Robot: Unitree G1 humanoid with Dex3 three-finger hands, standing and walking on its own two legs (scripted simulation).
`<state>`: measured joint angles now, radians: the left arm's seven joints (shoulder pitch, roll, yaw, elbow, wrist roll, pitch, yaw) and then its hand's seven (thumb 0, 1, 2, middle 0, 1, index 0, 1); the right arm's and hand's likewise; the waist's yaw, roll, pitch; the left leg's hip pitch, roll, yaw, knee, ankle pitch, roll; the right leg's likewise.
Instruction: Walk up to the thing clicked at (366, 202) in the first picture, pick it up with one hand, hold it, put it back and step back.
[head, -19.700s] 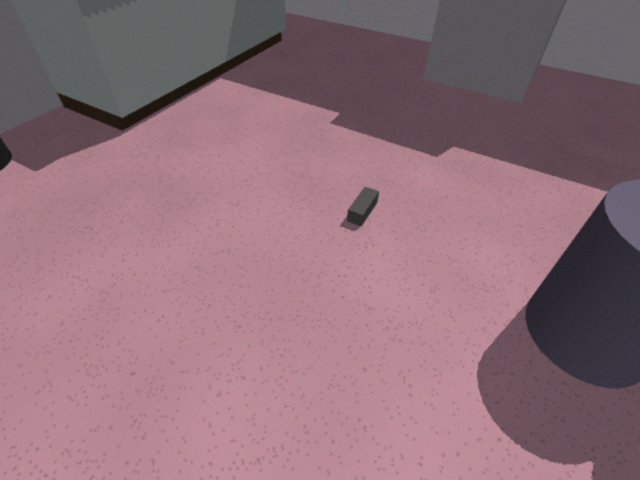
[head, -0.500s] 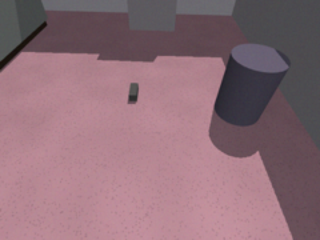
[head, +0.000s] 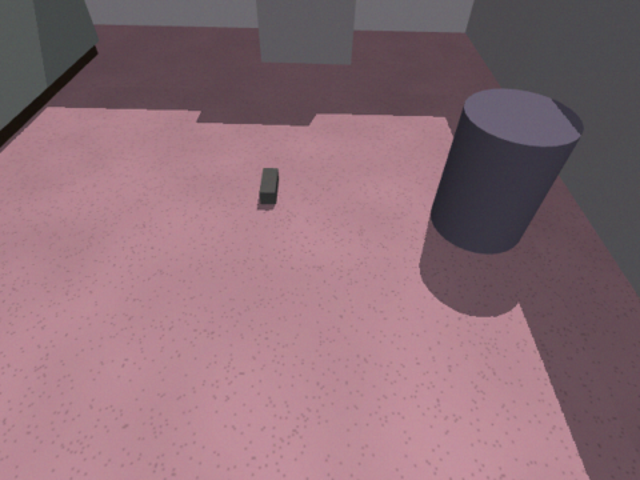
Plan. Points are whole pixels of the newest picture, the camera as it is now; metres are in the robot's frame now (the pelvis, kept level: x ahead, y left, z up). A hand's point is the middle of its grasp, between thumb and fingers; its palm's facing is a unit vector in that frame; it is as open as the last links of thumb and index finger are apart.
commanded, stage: stand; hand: left
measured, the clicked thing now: (269, 185) +1.55 +0.20 -0.75
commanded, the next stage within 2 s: walk up in 0.28 s
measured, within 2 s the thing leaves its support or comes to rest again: neither
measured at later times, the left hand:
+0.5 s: hand out of the picture +0.11 +0.26 -0.14, palm faces -0.08 -0.92 -0.39, open 7.4 cm
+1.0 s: hand (174, 431) +0.25 +0.23 -0.17, palm faces +0.03 -0.93 -0.35, open 7.4 cm
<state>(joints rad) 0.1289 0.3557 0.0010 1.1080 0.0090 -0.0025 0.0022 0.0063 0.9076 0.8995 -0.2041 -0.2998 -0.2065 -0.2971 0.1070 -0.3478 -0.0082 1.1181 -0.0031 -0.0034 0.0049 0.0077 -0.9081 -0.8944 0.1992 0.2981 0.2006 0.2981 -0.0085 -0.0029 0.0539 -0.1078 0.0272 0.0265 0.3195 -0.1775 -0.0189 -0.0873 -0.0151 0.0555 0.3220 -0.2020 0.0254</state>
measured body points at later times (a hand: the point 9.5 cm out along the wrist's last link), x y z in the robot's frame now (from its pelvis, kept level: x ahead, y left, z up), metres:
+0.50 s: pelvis +0.03 -0.03 -0.01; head +0.03 -0.04 +0.44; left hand +0.12 +0.31 -0.11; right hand +0.06 -0.36 -0.13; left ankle +0.00 +0.13 -0.75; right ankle +0.05 -0.15 -0.73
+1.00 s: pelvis +0.24 -0.05 -0.03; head +0.26 -0.04 +0.42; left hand +0.25 +0.27 -0.15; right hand +0.32 -0.38 -0.13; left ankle +0.37 +0.08 -0.75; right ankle +0.09 -0.17 -0.75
